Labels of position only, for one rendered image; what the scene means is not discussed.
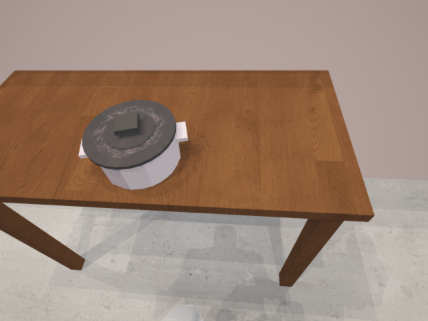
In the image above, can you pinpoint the table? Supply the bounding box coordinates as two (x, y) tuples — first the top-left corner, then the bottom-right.
(0, 70), (375, 287)

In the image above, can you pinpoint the knob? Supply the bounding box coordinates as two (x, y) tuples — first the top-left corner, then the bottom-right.
(113, 112), (139, 136)

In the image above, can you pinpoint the robot left thigh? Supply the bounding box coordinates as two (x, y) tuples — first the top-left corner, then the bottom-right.
(161, 306), (205, 321)

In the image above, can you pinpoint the lid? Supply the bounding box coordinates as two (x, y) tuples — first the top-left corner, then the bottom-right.
(82, 100), (176, 170)

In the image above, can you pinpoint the pot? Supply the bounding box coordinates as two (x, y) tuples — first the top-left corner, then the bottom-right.
(78, 121), (188, 190)

